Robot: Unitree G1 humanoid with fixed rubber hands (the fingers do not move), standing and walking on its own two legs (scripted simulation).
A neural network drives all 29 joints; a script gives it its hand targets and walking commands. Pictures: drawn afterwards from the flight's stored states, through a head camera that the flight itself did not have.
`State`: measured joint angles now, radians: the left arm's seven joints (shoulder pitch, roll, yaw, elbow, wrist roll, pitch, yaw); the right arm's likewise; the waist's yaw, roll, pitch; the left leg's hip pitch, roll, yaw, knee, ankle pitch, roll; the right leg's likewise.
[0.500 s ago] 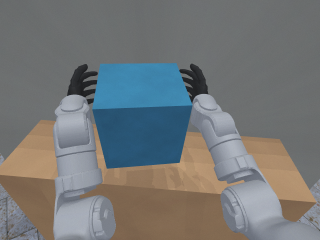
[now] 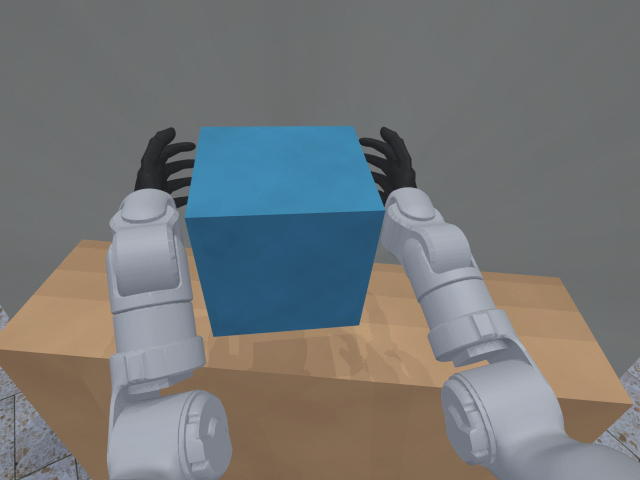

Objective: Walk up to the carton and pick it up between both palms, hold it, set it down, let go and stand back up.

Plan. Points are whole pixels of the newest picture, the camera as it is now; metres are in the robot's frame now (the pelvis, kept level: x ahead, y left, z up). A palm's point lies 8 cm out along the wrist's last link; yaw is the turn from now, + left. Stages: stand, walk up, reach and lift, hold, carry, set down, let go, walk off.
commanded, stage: hold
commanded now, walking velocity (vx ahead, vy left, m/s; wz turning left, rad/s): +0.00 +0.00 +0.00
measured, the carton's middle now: (283, 230) +0.36 +0.01 +0.18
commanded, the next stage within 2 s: set down in 0.32 s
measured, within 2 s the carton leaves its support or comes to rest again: neither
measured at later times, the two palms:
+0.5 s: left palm (154, 193) +0.36 +0.15 +0.25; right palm (397, 189) +0.36 -0.12 +0.24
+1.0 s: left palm (172, 233) +0.38 +0.15 +0.17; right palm (384, 226) +0.38 -0.12 +0.17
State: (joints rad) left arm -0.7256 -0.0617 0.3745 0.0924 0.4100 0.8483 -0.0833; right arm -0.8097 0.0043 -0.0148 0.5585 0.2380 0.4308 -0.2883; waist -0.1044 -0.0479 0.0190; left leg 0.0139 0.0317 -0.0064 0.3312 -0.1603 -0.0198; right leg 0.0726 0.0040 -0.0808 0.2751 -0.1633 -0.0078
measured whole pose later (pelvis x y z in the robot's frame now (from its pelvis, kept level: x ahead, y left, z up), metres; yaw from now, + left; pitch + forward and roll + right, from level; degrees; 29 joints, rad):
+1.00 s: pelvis +0.02 +0.00 +0.00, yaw +2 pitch -10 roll -1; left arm -0.58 -0.12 0.31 0.13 0.41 0.53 -0.05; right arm -0.64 0.04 -0.05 0.64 0.09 -0.02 -0.21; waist -0.09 -0.09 0.11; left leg 0.02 0.02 -0.03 0.33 -0.18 -0.02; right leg 0.11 0.00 -0.11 0.23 -0.17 0.00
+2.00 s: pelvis +0.02 +0.00 +0.00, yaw -1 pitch -5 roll +0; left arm -0.63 -0.14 0.40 0.49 0.40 0.34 0.00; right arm -0.69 0.06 -0.26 0.87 -0.08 -0.09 -0.14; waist -0.03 -0.05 0.05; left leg -0.05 0.03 0.01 0.28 -0.15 -0.02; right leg 0.00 0.00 -0.06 0.23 -0.15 0.00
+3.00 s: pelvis +0.02 +0.00 +0.00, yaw -2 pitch -1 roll +0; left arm -0.64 -0.18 0.49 0.64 0.42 0.17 0.00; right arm -0.66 0.12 -0.46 0.88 -0.29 -0.16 -0.08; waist 0.00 -0.03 0.04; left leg -0.11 0.03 0.04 0.27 -0.14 -0.01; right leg -0.08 0.00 -0.04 0.24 -0.14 0.00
